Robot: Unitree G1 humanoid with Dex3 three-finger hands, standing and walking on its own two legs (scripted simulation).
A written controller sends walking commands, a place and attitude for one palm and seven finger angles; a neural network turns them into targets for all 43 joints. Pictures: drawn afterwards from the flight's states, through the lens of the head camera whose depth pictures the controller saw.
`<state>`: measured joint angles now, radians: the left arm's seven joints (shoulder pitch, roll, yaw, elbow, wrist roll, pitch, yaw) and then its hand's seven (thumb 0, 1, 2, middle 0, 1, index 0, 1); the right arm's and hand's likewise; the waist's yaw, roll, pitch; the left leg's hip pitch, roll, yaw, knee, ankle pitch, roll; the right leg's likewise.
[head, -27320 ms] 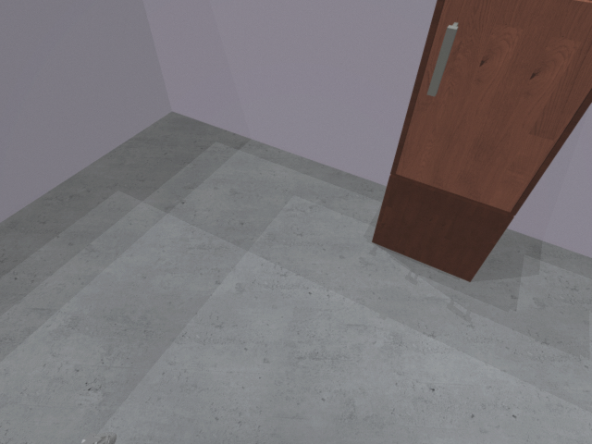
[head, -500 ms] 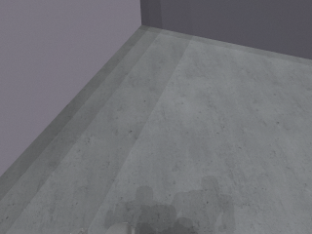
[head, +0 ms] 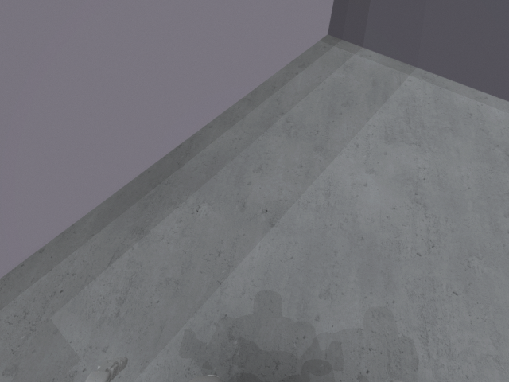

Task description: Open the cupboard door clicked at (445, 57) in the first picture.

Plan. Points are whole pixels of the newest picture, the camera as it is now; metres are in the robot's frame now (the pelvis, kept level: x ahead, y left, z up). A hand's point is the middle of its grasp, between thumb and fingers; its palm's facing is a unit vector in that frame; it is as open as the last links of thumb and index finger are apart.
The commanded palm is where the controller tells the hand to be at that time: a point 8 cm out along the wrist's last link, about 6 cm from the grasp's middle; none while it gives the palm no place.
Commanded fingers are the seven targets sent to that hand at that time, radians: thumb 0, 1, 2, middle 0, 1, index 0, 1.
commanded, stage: turn to face it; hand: left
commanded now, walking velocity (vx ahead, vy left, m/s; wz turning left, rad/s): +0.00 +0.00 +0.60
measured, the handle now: out of the picture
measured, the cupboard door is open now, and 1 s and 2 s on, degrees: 44 44 44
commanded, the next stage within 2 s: none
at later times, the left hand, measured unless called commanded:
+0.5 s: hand out of the picture +0.00 +0.22 -0.18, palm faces +0.36 -0.90 -0.25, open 7.4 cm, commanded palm none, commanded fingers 0.00 0.90 0.90 -0.20 -0.30 -0.20 -0.30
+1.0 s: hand out of the picture -0.01 +0.15 -0.15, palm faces +0.58 -0.78 -0.25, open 7.4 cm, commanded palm none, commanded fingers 0.00 0.90 0.90 -0.20 -0.30 -0.20 -0.30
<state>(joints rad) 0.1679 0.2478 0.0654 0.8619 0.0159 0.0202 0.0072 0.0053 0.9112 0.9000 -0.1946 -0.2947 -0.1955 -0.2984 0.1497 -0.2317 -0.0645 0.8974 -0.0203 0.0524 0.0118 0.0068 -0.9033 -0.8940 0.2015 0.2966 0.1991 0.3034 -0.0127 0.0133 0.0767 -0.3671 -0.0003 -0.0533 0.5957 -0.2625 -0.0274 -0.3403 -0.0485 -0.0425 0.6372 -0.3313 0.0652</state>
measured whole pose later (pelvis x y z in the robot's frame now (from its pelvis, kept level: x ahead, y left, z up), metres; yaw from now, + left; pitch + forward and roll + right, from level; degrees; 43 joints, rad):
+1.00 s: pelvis +0.05 -0.05 +0.01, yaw +38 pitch +1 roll +3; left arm 0.20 0.19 0.04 0.88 0.03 0.00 0.02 0.00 0.91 0.90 -0.20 -0.30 -0.20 -0.30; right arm 0.12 -0.24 -0.08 0.93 -0.01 0.08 0.03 0.01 -0.91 -0.89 0.20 0.30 0.19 0.30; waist -0.02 -0.03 0.13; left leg -0.44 0.02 0.06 0.91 -0.46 -0.07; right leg -0.20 -0.13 -0.19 0.53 -0.34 0.00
